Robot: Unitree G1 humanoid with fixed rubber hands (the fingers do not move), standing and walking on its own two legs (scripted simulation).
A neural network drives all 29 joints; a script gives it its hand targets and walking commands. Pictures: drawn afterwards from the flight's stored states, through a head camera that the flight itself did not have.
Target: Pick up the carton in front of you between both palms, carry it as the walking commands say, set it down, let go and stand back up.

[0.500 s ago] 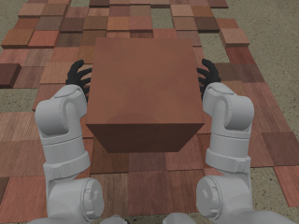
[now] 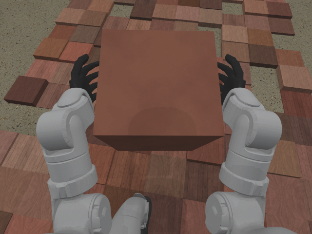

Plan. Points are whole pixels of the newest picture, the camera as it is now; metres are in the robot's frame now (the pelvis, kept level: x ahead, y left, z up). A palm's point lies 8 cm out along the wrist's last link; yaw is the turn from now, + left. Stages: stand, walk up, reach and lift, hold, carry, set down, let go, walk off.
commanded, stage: carry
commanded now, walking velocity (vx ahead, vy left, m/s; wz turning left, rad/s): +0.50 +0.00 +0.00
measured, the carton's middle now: (156, 102) +0.38 +0.06 +0.08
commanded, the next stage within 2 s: none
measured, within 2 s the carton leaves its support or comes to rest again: neither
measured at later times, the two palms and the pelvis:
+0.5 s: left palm (146, 12) +0.68 +0.13 +0.11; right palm (249, 22) +0.67 -0.17 +0.11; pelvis +0.32 +0.00 +0.00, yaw -1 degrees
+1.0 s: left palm out of the picture +0.98 +0.18 +0.10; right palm out of the picture +0.97 -0.12 +0.10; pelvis +0.64 +0.03 -0.02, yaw +0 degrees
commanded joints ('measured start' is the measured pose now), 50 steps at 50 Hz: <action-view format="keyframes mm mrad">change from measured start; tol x32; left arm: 1 -707 -770 -785 -18 -412 27 -172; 50 -452 -859 -688 272 -203 -59 -159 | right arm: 1 -528 527 560 83 117 11 28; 19 -770 985 734 264 419 -43 178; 50 -349 709 635 327 183 -81 98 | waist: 1 -128 -137 -588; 5 -219 286 -720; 30 -70 -256 -751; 50 -252 202 -636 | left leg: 1 445 -38 92 -255 274 35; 5 1037 378 -593 -289 173 244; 26 846 182 -33 -182 668 78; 30 2 -23 -25 443 -332 -31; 33 -85 55 -101 383 -233 -13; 46 492 6 114 -329 333 -9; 50 1056 336 -522 -301 254 216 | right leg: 1 201 -160 79 36 806 -62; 5 -411 57 107 736 -176 27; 18 -526 -30 55 334 246 51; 25 -234 1 -11 -76 514 -7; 30 737 -321 503 -81 634 -262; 45 180 -141 84 98 466 -129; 50 -686 12 90 871 -129 42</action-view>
